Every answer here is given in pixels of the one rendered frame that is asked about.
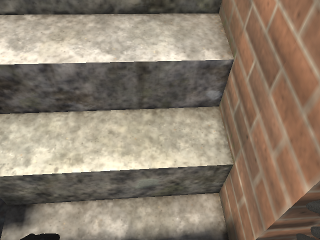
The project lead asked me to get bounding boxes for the robot right hand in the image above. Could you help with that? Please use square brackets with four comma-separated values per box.
[296, 200, 320, 240]

